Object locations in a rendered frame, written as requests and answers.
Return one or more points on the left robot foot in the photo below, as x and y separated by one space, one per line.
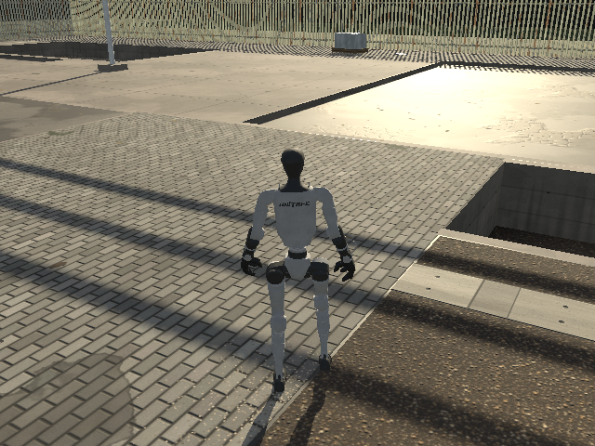
279 383

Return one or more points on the left robot upper arm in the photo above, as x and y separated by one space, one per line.
261 210

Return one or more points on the robot right forearm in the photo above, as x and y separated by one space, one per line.
342 247

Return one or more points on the left robot hand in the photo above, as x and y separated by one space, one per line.
253 262

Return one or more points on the right robot hand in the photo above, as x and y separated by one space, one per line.
350 267

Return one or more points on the right robot upper arm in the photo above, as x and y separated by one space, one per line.
324 196

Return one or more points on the robot left forearm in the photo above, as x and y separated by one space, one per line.
250 247

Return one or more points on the humanoid robot torso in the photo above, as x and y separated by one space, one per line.
295 214

